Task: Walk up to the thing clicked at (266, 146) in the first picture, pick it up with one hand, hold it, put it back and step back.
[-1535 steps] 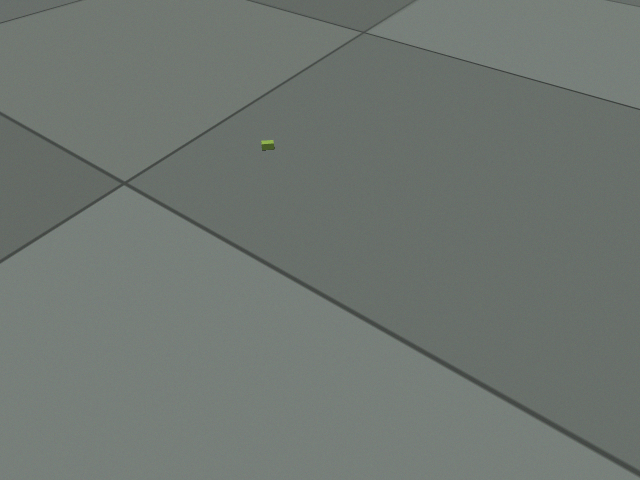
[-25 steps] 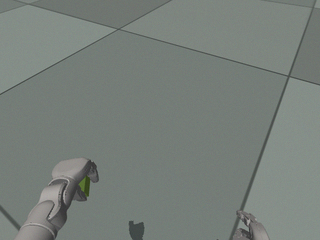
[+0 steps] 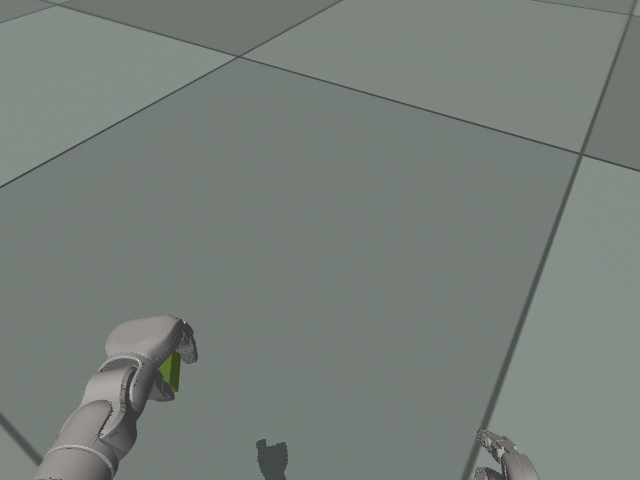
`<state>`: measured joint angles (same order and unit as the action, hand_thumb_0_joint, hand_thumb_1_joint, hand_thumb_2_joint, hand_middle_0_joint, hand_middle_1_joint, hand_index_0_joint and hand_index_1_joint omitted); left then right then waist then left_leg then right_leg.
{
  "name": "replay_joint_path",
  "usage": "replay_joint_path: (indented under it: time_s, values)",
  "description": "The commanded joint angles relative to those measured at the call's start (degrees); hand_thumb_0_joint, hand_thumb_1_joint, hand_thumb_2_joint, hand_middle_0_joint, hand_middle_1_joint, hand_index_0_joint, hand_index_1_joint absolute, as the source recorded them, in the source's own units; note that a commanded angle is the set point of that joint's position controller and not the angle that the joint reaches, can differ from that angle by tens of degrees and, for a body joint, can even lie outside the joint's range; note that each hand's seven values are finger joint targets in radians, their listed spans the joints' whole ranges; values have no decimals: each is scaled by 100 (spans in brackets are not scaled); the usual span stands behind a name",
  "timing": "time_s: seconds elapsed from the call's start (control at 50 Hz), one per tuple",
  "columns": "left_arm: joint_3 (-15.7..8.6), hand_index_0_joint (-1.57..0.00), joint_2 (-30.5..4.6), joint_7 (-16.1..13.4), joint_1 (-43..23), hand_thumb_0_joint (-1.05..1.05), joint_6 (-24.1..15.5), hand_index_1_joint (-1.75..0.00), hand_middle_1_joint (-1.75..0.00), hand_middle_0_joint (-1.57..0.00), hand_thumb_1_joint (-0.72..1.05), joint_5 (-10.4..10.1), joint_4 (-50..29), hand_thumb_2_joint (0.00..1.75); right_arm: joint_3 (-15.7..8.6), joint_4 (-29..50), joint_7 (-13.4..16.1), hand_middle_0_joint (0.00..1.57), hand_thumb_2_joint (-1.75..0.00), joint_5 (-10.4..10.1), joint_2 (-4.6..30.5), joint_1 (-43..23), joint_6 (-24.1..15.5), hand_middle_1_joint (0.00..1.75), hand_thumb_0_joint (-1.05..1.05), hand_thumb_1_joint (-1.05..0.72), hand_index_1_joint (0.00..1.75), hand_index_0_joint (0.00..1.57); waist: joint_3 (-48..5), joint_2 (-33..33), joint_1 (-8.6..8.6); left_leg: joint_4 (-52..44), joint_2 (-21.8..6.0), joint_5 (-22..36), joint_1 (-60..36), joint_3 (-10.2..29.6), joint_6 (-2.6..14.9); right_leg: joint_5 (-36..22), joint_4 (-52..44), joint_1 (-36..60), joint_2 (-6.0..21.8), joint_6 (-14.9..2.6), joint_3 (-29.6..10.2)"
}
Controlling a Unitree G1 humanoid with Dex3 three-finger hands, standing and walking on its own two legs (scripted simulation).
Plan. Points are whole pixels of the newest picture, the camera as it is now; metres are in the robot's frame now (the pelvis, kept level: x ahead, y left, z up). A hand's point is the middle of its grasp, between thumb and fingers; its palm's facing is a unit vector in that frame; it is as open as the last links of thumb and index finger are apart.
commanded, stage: crouch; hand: left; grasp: from above
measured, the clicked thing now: (164, 366) +0.31 +0.23 -0.07
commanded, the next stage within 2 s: none
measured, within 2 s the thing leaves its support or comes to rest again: neither
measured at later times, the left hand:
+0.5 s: hand (167, 397) +0.29 +0.24 -0.12, palm faces -0.46 -0.03 -0.89, open 7.0 cm
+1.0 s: hand (199, 407) +0.35 +0.27 -0.37, palm faces -0.44 -0.03 -0.90, open 7.3 cm
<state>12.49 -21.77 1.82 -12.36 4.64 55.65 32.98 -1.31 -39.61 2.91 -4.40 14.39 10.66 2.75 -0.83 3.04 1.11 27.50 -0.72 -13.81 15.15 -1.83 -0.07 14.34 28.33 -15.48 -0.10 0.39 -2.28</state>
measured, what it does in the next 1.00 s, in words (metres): lowers itself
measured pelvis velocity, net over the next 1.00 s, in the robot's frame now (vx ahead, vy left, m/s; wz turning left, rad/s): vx -0.07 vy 0.02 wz -0.01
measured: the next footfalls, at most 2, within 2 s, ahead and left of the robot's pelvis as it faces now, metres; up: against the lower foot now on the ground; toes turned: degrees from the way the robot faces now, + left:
none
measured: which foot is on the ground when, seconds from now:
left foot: down 0.00-1.00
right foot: down 0.00-1.00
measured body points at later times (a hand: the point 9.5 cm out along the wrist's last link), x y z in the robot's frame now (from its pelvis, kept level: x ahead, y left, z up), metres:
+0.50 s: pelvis -0.02 -0.01 -0.03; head +0.05 +0.00 +0.41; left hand +0.31 +0.24 -0.07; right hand +0.13 -0.27 -0.15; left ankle +0.01 +0.12 -0.74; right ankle +0.01 -0.12 -0.74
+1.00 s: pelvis -0.07 +0.02 -0.24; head +0.11 +0.03 +0.17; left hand +0.37 +0.26 -0.32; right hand -0.03 -0.25 -0.37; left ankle +0.00 +0.12 -0.74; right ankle +0.00 -0.12 -0.74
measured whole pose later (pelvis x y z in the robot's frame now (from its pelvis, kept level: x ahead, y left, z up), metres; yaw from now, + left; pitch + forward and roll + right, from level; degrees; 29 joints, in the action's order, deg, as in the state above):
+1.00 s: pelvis -0.07 +0.02 -0.24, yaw -1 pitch +34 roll -4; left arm 0.4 -28.7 -18.9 -43.7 -1.4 64.3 72.1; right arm -2.7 -42.7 -0.2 1.9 12.6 13.6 -1.0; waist -11.0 3.1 -8.6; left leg 99.5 -1.0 -34.7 98.8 1.4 1.4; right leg 34.7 97.1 -96.4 -0.9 1.7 0.2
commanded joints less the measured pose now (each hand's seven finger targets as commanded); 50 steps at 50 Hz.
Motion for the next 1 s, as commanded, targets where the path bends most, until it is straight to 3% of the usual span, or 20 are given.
replay_joint_path:
  time_s: [0.0,0.02,0.04,0.06,0.08,0.1,0.22,0.34,0.4,0.44,0.48,0.56,0.64,0.7,0.8,0.88,0.9,0.92,0.94,0.98]
  values:
    - [-518,-99,-1068,-287,-1715,0,13,-48,-53,-94,63,46,-964,43,-256,786,24,20,-89,23,712,-465,-257,30,0,-89,30,20,-1451,-195,-14,-243,137,1458,-751,-29,86,-1307,-350,355,-168,-110,157]
    - [-414,-101,-1001,-254,-1806,0,17,-49,-54,-95,66,17,-1099,44,-264,790,20,20,-89,19,729,-470,-256,30,0,-89,30,20,-1453,-220,-40,-236,145,1491,-765,-35,93,-1363,-356,326,-161,-101,143]
    - [-460,-101,-1053,-239,-1768,0,41,-48,-53,-96,66,14,-934,45,-269,777,22,20,-89,16,736,-458,-247,30,0,-89,30,20,-1386,-276,-21,-236,145,1482,-734,-36,98,-1363,-381,325,-154,-87,147]
    - [-436,-109,-1015,-212,-1644,0,54,-53,-61,-101,74,-15,-932,37,-271,808,20,20,-91,13,724,-494,-239,30,0,-91,30,20,-1312,-291,8,-256,161,1434,-706,-40,102,-1328,-423,338,-143,-78,148]
    - [-508,-101,-1063,-196,-1587,0,51,-47,-54,-93,66,-33,-1024,33,-283,821,12,20,-89,13,733,-466,-238,30,0,-87,30,20,-1397,-321,21,-246,167,1448,-712,-42,111,-1358,-421,379,-131,-75,137]
    - [-489,-101,-1048,-177,-1494,0,49,-46,-51,-96,66,-45,-973,41,-273,836,7,20,-89,12,729,-479,-230,30,0,-87,30,20,-1326,-335,37,-278,156,1418,-691,-29,98,-1297,-422,393,-142,-91,158]
    - [-518,-100,-991,-321,-1345,0,-142,-45,-48,-96,64,99,-597,42,-238,894,3,20,-89,27,707,-457,-166,30,0,-88,30,20,-948,-534,-73,-224,200,1021,-419,-27,119,-931,-445,94,-113,-84,132]
    - [-758,-104,-1119,-1076,-1978,0,-490,-42,-45,-101,68,453,228,41,-318,612,-64,20,-89,174,757,-154,-104,30,0,-88,30,20,-1232,-400,-287,643,212,1065,252,-25,91,-1053,352,-650,-91,-86,147]
    - [-615,-102,-941,-1500,-2462,0,-532,-40,-44,-98,64,656,840,36,-412,464,-127,20,-89,274,808,55,-115,30,0,-89,30,20,-1608,-430,-475,1434,209,927,902,-28,64,-984,1037,-1375,-85,-72,139]
    - [-745,-100,-1170,-1769,-2845,0,-594,-40,-43,-97,60,829,1045,38,-476,429,-180,20,-89,334,838,209,-135,30,0,-89,30,20,-2064,-223,-464,2072,210,812,1486,-30,51,-856,1577,-1871,-81,-82,120]
    - [-624,-100,-981,-1939,-3132,0,-648,-40,-43,-97,59,850,1422,39,-504,419,-222,20,-90,363,849,340,-176,30,0,-89,30,20,-2350,-203,-555,2619,181,650,2028,-8,51,-677,2120,-2441,-106,-112,140]
    - [-668,-101,-1083,-2170,-3673,0,-691,-42,-47,-96,62,960,2167,36,-546,395,-235,20,-90,407,922,543,-260,30,0,-89,30,20,-2725,-66,-678,3458,187,57,3177,17,85,-150,2932,-3416,-149,-152,206]
    - [-846,-97,-1216,-2366,-3842,0,-596,-46,-51,-92,58,878,2640,41,-551,384,-231,20,-89,463,973,641,-376,30,0,-89,30,20,-3146,158,-605,4023,168,-497,4078,149,57,430,3733,-4361,-191,-226,327]
    - [-1043,-98,-1584,-2442,-4338,0,-517,-45,-50,-94,58,873,2471,43,-614,311,-198,20,-89,518,1058,744,-434,30,0,-89,30,20,-3873,472,-625,4503,101,-544,4208,313,36,515,4335,-4979,-190,-261,420]
    - [-1346,-97,-1918,-2490,-4602,0,-427,-44,-48,-93,56,884,2751,42,-599,197,-165,20,-89,595,1058,863,-491,30,0,-89,30,20,-4360,350,-740,5236,90,-710,5127,337,94,638,5101,-5556,-204,-265,463]
    - [-1446,-96,-2130,-2349,-4888,0,-504,-43,-48,-91,55,863,2901,39,-598,137,-182,20,-89,636,1079,872,-530,30,0,-89,30,20,-4249,452,-847,5565,81,-1397,5672,493,71,1274,5561,-6353,-208,-312,529]
    - [-1411,-96,-2051,-2295,-4641,0,-528,-44,-49,-91,55,864,3309,39,-565,147,-199,20,-89,650,1046,871,-535,30,0,-89,30,20,-3950,289,-934,5660,96,-1645,6014,510,79,1479,5634,-6537,-195,-301,546]
    - [-1392,-95,-1981,-2254,-4788,0,-598,-43,-49,-89,55,825,3202,36,-562,149,-217,20,-89,652,1051,883,-553,30,0,-89,30,20,-3971,291,-958,5764,107,-1828,6163,542,88,1650,5747,-6713,-201,-311,563]
    - [-1459,-95,-2097,-2239,-4781,0,-645,-42,-47,-90,54,861,3225,37,-560,138,-230,20,-89,647,1066,886,-569,30,0,-88,30,20,-4081,327,-901,5839,114,-1905,6181,589,76,1733,5878,-6861,-198,-325,573]
    - [-1433,-97,-2040,-2180,-4972,0,-753,-43,-49,-91,58,877,3323,37,-531,104,-274,20,-89,676,1091,933,-608,30,0,-88,30,20,-4076,332,-1072,6141,104,-1971,6345,674,75,1784,6133,-7334,-179,-314,619]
